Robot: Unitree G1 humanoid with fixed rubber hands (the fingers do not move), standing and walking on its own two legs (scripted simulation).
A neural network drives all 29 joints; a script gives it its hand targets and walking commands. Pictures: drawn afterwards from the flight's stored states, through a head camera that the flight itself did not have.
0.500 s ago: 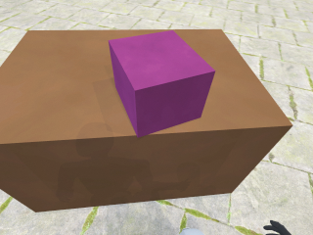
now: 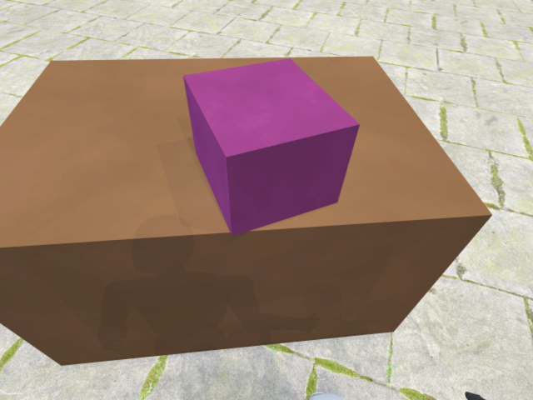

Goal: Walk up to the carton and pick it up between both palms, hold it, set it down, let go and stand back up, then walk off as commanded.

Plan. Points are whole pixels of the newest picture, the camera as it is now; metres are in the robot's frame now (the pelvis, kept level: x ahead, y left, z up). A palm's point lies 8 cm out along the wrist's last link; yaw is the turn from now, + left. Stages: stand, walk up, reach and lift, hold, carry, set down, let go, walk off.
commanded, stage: walk up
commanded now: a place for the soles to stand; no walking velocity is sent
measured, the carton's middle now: (263, 141) +0.61 +0.00 +0.05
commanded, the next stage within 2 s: none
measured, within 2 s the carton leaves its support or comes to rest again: neither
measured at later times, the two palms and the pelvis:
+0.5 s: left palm out of the picture +0.15 +0.25 -0.09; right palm out of the picture +0.08 -0.37 -0.10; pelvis +0.05 -0.05 +0.00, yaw -1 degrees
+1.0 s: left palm out of the picture +0.17 +0.28 -0.11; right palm (475, 353) +0.21 -0.33 -0.07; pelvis +0.10 -0.02 +0.01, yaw +2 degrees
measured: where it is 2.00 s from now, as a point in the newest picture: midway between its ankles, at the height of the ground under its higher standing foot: outside the picture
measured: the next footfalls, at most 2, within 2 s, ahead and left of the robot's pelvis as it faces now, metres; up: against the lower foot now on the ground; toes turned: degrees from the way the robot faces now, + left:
left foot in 0.84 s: +0.22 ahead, +0.08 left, +0.00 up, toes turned +5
right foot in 1.12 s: +0.13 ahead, -0.18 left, +0.00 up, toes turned +0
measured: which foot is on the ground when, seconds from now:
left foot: down 0.00-0.44, up 0.46-0.82, down 0.84-1.00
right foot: down 0.00-0.84, up 0.86-1.00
